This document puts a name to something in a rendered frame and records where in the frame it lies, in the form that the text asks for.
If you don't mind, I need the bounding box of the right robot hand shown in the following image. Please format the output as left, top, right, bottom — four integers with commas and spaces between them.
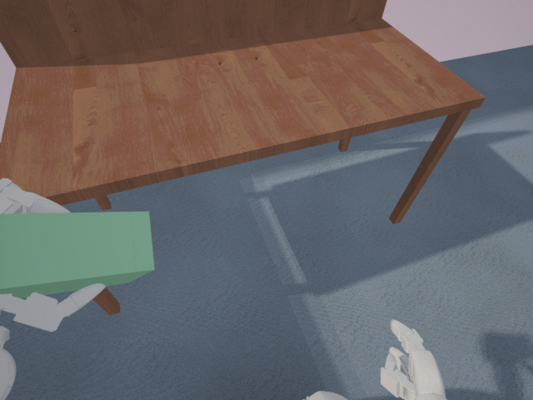
381, 319, 446, 400

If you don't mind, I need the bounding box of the sponge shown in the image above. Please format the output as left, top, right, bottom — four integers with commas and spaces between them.
0, 212, 155, 298

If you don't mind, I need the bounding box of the table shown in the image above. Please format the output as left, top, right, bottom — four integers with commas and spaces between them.
0, 0, 486, 316

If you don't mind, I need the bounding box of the left robot hand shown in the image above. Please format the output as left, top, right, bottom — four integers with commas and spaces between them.
0, 178, 106, 332

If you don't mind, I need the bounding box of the left robot forearm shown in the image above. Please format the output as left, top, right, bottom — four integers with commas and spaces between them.
0, 326, 17, 400

